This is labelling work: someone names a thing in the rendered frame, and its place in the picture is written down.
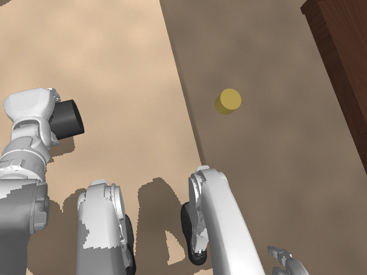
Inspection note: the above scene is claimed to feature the left robot arm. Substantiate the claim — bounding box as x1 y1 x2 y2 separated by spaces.
0 116 51 275

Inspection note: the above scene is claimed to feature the right robot hand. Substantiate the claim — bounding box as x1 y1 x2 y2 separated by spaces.
267 246 309 275

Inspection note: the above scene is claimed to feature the left robot foot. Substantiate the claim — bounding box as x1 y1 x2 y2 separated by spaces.
125 214 136 275

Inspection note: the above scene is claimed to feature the bookshelf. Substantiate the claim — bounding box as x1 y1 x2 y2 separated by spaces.
300 0 367 174

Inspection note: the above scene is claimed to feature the left robot hand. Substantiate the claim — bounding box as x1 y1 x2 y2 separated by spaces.
3 88 61 147

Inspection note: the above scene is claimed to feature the right robot foot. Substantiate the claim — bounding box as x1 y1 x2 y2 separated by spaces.
181 202 207 265

